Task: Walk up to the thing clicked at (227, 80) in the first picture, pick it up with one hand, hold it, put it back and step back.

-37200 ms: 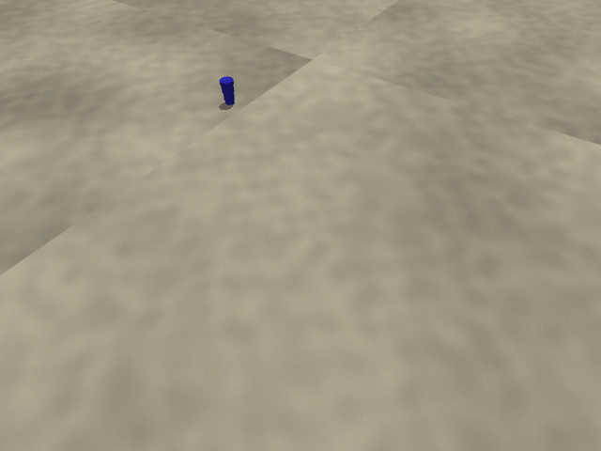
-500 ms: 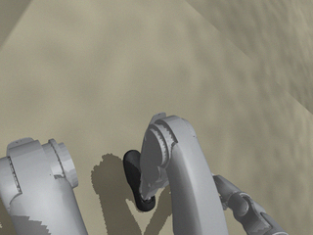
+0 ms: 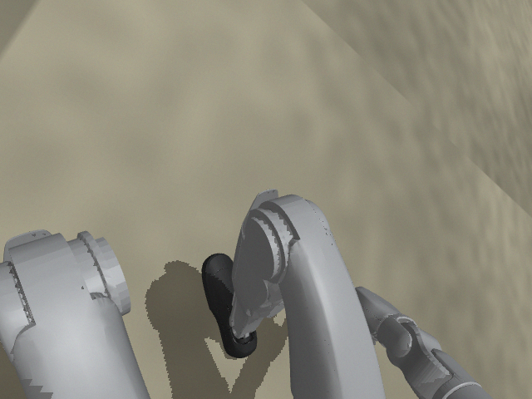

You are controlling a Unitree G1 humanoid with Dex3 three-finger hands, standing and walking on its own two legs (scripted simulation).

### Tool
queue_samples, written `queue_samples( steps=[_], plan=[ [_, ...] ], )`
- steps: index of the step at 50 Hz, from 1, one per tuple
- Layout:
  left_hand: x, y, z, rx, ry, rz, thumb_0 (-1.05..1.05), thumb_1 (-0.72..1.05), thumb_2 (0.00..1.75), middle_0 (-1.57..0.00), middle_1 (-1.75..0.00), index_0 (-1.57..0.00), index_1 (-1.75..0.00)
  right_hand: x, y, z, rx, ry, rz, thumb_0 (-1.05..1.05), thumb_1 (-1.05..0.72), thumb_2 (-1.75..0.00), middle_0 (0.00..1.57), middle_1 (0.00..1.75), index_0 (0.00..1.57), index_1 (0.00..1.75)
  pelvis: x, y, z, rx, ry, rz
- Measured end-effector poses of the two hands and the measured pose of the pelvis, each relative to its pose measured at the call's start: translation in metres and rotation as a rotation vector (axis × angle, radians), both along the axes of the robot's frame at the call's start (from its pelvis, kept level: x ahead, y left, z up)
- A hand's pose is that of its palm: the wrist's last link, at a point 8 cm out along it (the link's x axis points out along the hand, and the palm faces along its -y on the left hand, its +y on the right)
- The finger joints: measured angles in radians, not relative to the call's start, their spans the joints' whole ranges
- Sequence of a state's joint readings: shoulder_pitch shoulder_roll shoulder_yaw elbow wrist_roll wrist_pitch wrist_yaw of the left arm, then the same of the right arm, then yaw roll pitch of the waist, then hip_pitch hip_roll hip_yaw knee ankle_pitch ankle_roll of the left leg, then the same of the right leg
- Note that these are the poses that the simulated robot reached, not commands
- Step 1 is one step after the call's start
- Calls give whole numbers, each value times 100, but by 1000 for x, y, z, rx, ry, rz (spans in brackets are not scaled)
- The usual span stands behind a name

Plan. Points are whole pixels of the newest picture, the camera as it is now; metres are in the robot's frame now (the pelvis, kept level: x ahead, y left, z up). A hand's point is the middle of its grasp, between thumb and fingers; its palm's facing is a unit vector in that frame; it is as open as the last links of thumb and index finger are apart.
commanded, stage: lower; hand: left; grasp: from the side
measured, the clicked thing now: out of the picture +0.43 +0.40 -0.21
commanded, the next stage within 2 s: loosen in 0.04 s
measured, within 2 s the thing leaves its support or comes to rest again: rests again in 1.50 s
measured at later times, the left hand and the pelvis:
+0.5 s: hand out of the picture +0.42 +0.41 -0.17, palm faces +0.69 -0.72 -0.01, open 11.2 cm; pelvis +0.00 +0.00 +0.00, yaw +0 degrees
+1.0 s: hand out of the picture +0.43 +0.41 -0.16, palm faces +0.69 -0.73 +0.00, open 12.9 cm; pelvis -0.01 +0.00 +0.00, yaw -1 degrees
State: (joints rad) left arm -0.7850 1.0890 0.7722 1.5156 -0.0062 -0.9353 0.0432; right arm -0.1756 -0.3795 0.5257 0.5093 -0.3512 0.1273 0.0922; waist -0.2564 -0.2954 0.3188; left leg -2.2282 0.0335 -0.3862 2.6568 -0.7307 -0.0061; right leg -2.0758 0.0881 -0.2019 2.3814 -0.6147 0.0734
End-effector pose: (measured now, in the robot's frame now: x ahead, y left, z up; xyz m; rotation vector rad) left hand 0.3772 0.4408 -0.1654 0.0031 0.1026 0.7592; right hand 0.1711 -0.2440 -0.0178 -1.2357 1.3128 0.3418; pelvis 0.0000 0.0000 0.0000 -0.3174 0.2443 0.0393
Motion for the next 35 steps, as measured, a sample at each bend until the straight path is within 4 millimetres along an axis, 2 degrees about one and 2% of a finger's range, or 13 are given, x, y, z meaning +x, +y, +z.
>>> queue_samples(
  steps=[12,24,35],
  plan=[
    [-5,0,0,-3,-3,5,-3,-61,86,-74,-121,-70,-122,4,4,2,-1,-15,30,-1,-87,-89,21,30,21,30,-3,1,0,-5,-15,-3],
    [-5,-4,-2,-14,-30,3,-1,-54,69,-83,-103,-80,-100,-1,6,4,-12,-4,31,-1,-87,-88,21,30,21,30,-3,1,1,-10,-22,-5],
    [-4,-3,2,-11,-41,11,-2,-37,60,-77,-86,-76,-81,-3,5,5,-18,-1,27,-1,-87,-88,21,30,21,30,-4,1,2,-11,-24,-6]
  ],
)
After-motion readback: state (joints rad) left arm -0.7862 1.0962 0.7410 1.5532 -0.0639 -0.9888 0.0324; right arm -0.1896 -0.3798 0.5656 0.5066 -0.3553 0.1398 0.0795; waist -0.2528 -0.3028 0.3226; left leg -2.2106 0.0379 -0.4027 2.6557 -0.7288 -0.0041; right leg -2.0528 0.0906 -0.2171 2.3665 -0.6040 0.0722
